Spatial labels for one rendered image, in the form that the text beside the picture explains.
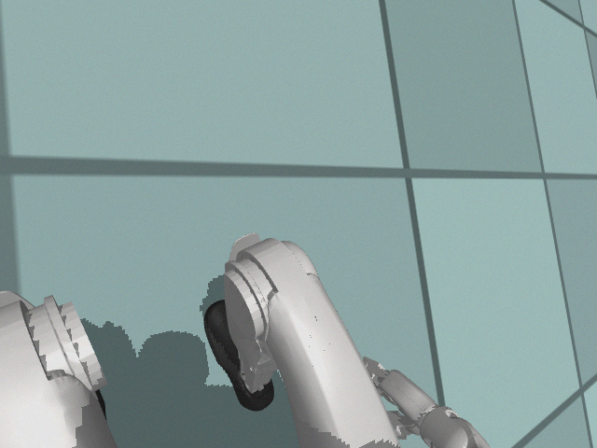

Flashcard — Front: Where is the right robot arm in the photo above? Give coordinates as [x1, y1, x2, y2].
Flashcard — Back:
[420, 406, 491, 448]

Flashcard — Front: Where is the right robot foot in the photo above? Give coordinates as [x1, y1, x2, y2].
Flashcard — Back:
[204, 300, 274, 411]

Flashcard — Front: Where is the right robot hand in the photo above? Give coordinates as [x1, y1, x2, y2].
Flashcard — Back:
[363, 357, 439, 440]

